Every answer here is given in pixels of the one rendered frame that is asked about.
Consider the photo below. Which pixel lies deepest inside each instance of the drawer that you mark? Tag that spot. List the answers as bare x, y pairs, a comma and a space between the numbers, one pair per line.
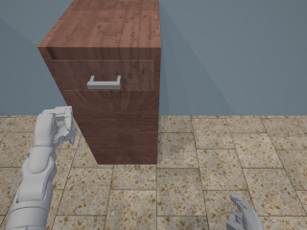
136, 74

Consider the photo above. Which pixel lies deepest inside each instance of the cabinet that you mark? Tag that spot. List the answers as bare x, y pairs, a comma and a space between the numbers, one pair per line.
119, 126

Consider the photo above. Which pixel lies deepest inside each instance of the handle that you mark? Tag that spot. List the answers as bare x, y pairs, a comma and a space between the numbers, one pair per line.
104, 85

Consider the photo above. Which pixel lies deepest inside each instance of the left robot hand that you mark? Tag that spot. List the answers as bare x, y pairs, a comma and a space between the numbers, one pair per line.
49, 133

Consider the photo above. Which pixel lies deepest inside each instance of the left robot forearm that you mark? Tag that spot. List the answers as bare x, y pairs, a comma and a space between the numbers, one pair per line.
32, 201

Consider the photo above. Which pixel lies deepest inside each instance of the right robot hand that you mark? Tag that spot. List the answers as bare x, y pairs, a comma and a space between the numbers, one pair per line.
249, 219

